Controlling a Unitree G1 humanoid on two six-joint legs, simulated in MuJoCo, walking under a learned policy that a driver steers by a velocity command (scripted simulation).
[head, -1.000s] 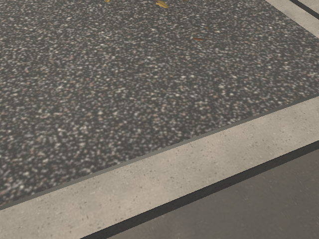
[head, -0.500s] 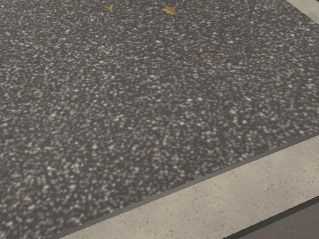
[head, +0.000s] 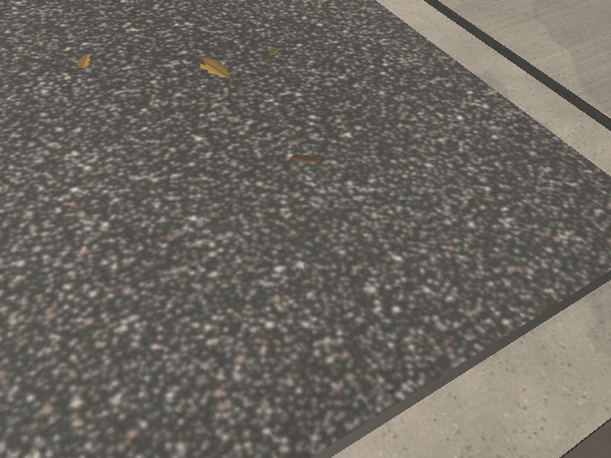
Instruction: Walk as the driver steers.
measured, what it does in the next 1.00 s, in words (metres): climbs, turning right: right foot 0.10 m higher, then left foot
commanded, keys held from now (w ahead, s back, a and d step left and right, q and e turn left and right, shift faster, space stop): w+e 0.88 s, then w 0.12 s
